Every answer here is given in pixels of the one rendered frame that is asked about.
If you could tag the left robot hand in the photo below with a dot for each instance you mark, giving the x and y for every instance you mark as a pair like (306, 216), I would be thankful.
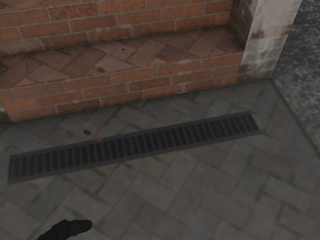
(65, 229)

